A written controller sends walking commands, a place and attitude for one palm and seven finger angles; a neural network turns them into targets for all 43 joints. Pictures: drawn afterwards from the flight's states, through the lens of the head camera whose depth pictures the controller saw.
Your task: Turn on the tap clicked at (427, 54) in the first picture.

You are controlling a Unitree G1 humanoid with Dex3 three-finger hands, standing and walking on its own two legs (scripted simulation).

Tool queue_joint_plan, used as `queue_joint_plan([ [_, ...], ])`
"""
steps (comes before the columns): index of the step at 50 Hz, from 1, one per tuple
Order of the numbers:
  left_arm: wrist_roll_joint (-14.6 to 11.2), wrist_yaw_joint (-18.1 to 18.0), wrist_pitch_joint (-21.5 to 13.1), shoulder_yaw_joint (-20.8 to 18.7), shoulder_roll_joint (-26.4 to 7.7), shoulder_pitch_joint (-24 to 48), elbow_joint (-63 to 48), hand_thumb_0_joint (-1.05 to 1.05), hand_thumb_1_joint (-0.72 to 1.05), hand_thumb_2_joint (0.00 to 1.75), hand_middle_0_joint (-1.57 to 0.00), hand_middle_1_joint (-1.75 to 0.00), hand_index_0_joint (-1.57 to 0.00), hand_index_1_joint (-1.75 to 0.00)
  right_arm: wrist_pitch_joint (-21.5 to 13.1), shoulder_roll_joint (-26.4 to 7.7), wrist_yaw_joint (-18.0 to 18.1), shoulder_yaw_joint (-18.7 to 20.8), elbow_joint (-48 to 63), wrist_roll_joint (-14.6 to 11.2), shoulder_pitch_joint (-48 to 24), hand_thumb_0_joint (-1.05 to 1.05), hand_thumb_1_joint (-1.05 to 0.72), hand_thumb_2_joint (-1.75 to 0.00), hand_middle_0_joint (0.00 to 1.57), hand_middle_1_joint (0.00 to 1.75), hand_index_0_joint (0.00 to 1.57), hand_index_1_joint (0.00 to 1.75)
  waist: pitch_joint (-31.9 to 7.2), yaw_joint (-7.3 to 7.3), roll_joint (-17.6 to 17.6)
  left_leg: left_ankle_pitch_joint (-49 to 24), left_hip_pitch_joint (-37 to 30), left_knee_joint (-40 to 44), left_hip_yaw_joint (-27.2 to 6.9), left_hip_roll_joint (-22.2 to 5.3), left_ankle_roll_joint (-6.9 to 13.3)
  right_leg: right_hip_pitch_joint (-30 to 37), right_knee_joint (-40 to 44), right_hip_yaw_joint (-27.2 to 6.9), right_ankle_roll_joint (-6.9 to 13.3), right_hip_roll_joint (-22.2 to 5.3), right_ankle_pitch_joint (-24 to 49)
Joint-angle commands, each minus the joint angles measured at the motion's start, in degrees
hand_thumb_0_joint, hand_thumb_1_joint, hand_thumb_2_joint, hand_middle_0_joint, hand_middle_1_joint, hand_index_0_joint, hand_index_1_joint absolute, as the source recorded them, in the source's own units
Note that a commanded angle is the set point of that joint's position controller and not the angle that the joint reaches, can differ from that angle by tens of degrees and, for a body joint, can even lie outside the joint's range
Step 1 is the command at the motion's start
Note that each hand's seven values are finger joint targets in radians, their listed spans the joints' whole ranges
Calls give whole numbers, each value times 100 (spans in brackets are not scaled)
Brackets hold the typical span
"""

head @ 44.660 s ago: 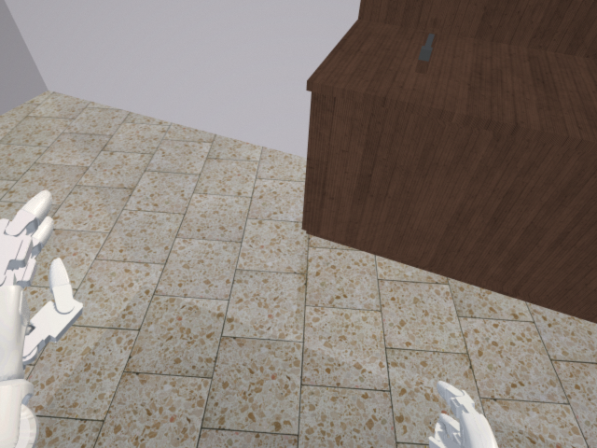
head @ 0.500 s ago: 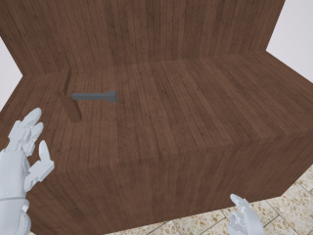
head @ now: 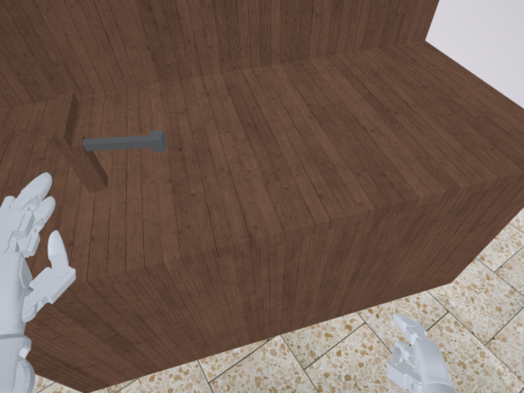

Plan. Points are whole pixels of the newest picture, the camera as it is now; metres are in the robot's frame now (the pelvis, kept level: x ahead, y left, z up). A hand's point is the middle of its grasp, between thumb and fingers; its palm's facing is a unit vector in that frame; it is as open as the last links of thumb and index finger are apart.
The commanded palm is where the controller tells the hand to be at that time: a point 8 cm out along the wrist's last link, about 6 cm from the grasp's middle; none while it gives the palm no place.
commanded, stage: step back with the hand held close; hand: left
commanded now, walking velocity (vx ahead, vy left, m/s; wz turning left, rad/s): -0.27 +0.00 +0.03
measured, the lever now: (157, 141) +0.51 +0.24 +0.10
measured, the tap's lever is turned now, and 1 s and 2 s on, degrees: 78 78 78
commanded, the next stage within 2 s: stop stepping back and stand still in 1.06 s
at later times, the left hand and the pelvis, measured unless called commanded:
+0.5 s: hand (19, 336) +0.14 +0.26 +0.15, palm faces +0.40 -0.83 -0.38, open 7.4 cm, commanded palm +0.09 +0.31 +0.17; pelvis -0.07 +0.02 -0.02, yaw +2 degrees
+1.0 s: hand out of the picture +0.09 +0.22 +0.16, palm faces +0.28 -0.88 -0.39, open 7.4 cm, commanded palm +0.03 +0.28 +0.17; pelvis -0.13 +0.00 +0.00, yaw -1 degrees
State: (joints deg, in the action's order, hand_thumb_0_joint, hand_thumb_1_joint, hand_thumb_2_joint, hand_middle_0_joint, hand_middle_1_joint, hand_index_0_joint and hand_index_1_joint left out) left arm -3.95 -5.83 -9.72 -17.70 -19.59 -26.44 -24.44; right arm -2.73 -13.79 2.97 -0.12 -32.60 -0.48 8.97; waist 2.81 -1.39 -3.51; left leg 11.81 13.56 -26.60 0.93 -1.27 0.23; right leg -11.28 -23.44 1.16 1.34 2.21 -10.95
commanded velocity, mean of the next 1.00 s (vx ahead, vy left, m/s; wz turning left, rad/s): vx -0.33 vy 0.00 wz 0.02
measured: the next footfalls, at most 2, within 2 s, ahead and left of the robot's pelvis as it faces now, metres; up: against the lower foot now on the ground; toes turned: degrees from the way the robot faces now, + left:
right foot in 0.80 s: -0.11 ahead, -0.12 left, +0.00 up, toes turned +0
left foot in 1.06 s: -0.13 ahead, +0.12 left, +0.00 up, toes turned +4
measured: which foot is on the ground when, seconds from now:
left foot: down 0.00-0.82, up 0.84-1.00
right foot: down 0.00-0.56, up 0.58-0.78, down 0.80-1.00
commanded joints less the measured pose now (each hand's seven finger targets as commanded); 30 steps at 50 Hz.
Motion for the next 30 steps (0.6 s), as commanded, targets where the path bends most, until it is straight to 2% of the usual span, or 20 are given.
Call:
queue_joint_plan([
  [1,10,-164,-327,-820,-1140,-50,-1572,0,90,90,-20,-30,-20,-30,-217,-535,97,273,1084,-50,-511,0,-90,-90,20,30,20,30,-1307,-18,517,-1557,-525,-30,-388,-423,172,-7,35,-462,-91,-809,1763],
  [2,22,-202,-336,-975,-1337,-34,-1709,0,90,90,-20,-30,-20,-30,-212,-551,120,267,1090,-37,-551,0,-90,-90,20,30,20,30,-1314,-24,348,-1510,-480,49,-450,-427,180,-36,-16,-471,-70,-806,1617],
  [3,19,-223,-343,-917,-1223,-112,-1731,0,90,90,-20,-30,-20,-30,-201,-504,135,258,1088,-34,-538,0,-90,-90,20,30,20,30,-1286,-15,254,-1435,-379,69,-461,-459,195,-54,-56,-456,-83,-773,1505],
  [6,23,-293,-338,-950,-1229,-140,-1808,0,90,90,-20,-30,-20,-30,-221,-540,145,278,1108,-40,-508,0,-90,-90,20,30,20,30,-1099,0,66,-945,2,183,-621,-523,200,-166,-137,-469,-73,-700,1021],
  [7,48,-314,-353,-1016,-1304,-85,-1942,0,90,90,-20,-30,-20,-30,-237,-573,157,290,1091,-36,-540,0,-90,-90,20,30,20,30,-1132,-2,-165,-789,47,283,-673,-561,210,-155,-189,-440,-69,-662,830],
  [8,58,-329,-362,-927,-1177,-133,-1930,0,90,90,-20,-30,-20,-30,-251,-551,156,280,1081,-37,-500,0,-90,-90,20,30,20,30,-1103,6,-351,-576,175,366,-716,-609,225,-149,-279,-381,-78,-600,636],
  [10,68,-350,-358,-879,-1100,-171,-1825,0,90,90,-20,-30,-20,-30,-300,-575,148,277,1077,-35,-477,0,-90,-90,20,30,20,30,-900,22,-440,252,534,584,-847,-673,263,-233,-358,-374,-100,-517,125],
  [13,117,-376,-341,-817,-994,-178,-1724,0,90,90,-20,-30,-20,-30,-335,-585,155,266,1041,-35,-394,0,-90,-90,20,30,20,30,-751,64,-286,1287,957,776,-976,-707,308,-216,-401,-382,-113,-462,-278],
  [16,168,-405,-335,-769,-968,-3,-1629,0,90,90,-20,-30,-20,-30,-365,-599,147,272,1018,-37,-325,0,-90,-90,20,30,20,30,-557,97,221,1950,1219,450,-881,-582,309,-516,-62,-610,-67,-605,-937],
  [17,183,-426,-325,-833,-1094,68,-1702,0,90,90,-20,-30,-20,-30,-372,-613,152,276,995,-16,-321,0,-90,-90,20,30,20,30,-544,120,292,1886,1078,275,-844,-506,283,-729,111,-738,8,-707,-1113],
  [20,174,-480,-349,-698,-1014,260,-1819,0,90,90,-20,-30,-20,-30,-400,-542,130,254,868,-32,-209,0,-90,-90,20,30,20,30,-676,185,797,1499,446,-840,-588,-246,157,-1549,471,-1120,321,-1239,-1299],
  [21,159,-504,-345,-735,-1069,255,-1853,0,90,90,-20,-30,-20,-30,-413,-513,122,236,840,-20,-193,0,-90,-90,20,30,20,30,-726,199,867,1329,322,-1100,-526,-175,126,-1674,477,-1189,396,-1392,-1149],
  [22,166,-531,-341,-796,-1178,368,-2069,0,90,90,-20,-30,-20,-30,-417,-546,120,244,821,-9,-208,0,-90,-90,20,30,20,30,-876,220,665,1154,223,-1057,-549,-189,110,-1587,310,-1122,442,-1420,-803],
  [23,152,-539,-356,-776,-1115,308,-2104,0,90,90,-20,-30,-20,-30,-428,-492,122,211,833,-12,-217,0,-90,-90,20,30,20,30,-928,228,571,1119,276,-825,-677,-266,156,-1493,68,-986,374,-1318,-608],
  [25,158,-570,-384,-913,-1207,240,-2264,0,90,90,-20,-30,-20,-30,-453,-554,132,205,925,-14,-295,0,-90,-90,20,30,20,30,-868,181,-83,1385,769,83,-1144,-578,285,-1188,-589,-579,91,-810,-678],
  [26,166,-575,-398,-940,-1175,205,-2348,0,90,90,-20,-30,-20,-30,-464,-577,138,202,950,-9,-324,0,-90,-90,20,30,20,30,-827,149,-577,1981,1150,678,-1476,-829,357,-931,-1012,-379,-51,-513,-944],
  [27,216,-594,-414,-1142,-1321,166,-2481,0,90,90,-20,-30,-20,-30,-492,-659,158,240,979,9,-384,0,-90,-90,20,30,20,30,-902,102,-1275,2752,1624,1484,-2048,-1227,483,-406,-1809,-183,-173,-156,-1128],
  [28,294,-575,-424,-1078,-1165,222,-2469,0,90,90,-20,-30,-20,-30,-527,-581,153,238,925,58,-349,0,-90,-90,20,30,20,30,-858,124,-1431,3367,2175,2024,-2350,-1580,647,-1,-2856,-188,-242,53,-1249],
  [29,347,-579,-439,-1180,-1252,347,-2425,0,90,90,-20,-30,-20,-30,-557,-556,130,272,869,86,-306,0,-90,-90,20,30,20,30,-803,132,-1315,3361,2446,2145,-2396,-1738,766,63,-3562,-289,-248,87,-1321],
  [30,300,-564,-419,-1165,-1213,317,-2223,0,90,90,-20,-30,-20,-30,-574,-487,94,292,794,96,-236,0,-90,-90,20,30,20,30,-726,133,-1025,2888,2162,1974,-2240,-1688,744,-292,-3619,-341,-203,32,-1408],
])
